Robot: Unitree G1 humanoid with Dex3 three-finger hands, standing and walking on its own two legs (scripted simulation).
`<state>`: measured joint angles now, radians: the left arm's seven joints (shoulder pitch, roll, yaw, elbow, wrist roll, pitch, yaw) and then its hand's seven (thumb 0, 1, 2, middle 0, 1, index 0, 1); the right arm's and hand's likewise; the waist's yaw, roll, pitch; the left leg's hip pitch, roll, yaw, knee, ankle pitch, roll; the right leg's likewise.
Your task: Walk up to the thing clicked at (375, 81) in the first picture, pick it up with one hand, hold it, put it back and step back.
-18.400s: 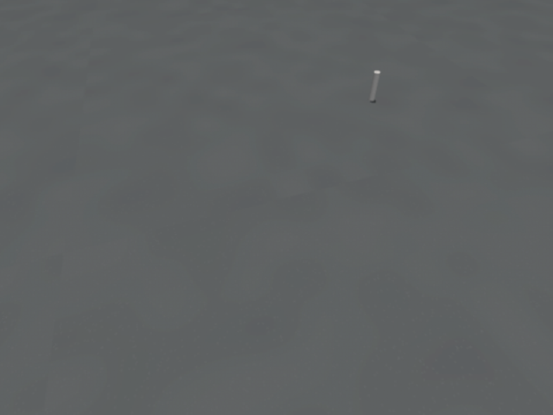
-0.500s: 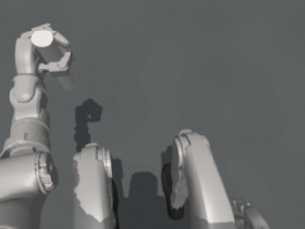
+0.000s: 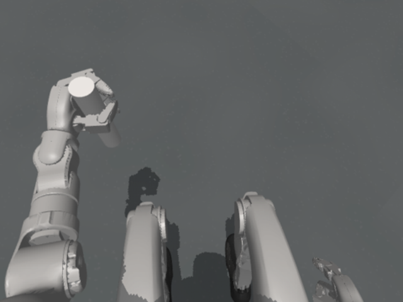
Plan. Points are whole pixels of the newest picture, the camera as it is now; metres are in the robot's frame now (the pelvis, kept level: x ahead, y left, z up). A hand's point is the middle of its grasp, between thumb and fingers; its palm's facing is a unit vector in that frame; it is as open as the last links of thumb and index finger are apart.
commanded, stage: lift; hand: left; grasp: from the side
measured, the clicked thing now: (99, 118) +0.47 +0.20 -0.03
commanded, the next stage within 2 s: hold in 1.46 s
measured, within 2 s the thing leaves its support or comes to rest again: neither
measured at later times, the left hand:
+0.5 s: hand (49, 64) +0.42 +0.18 +0.19, palm faces -0.02 -1.00 -0.02, open 5.2 cm
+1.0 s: hand out of the picture +0.41 +0.18 +0.27, palm faces -0.06 -1.00 -0.02, open 5.2 cm
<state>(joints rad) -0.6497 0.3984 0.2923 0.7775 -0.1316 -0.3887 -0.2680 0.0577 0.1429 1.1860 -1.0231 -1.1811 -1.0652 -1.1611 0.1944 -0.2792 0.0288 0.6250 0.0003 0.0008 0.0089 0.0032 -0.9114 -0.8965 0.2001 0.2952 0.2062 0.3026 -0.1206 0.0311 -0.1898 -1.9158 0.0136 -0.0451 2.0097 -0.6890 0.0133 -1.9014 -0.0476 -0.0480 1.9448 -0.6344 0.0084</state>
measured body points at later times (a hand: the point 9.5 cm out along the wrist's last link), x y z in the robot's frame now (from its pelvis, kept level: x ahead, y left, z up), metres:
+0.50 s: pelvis +0.03 +0.00 +0.15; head +0.15 +0.02 +0.59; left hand +0.42 +0.23 +0.19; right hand +0.18 -0.26 +0.04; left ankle +0.07 +0.11 -0.42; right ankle +0.09 -0.13 -0.42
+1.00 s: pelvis +0.05 +0.00 +0.23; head +0.14 +0.02 +0.67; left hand +0.40 +0.24 +0.27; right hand +0.19 -0.25 +0.12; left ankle +0.07 +0.11 -0.42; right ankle +0.09 -0.13 -0.42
